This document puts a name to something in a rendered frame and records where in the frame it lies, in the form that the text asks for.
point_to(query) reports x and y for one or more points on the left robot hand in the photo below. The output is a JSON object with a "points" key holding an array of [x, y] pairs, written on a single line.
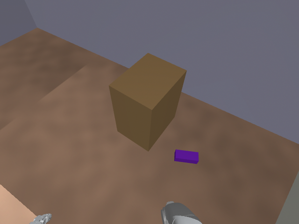
{"points": [[42, 219]]}

